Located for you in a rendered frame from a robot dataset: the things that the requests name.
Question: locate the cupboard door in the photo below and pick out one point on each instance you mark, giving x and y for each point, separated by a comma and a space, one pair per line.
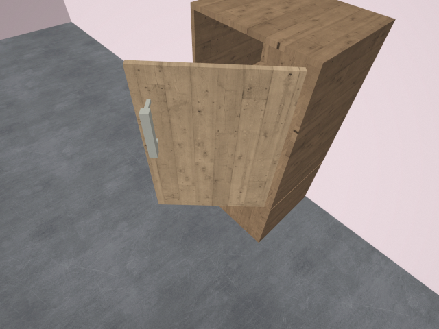
221, 128

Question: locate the handle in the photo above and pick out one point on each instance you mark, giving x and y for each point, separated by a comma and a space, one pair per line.
148, 130

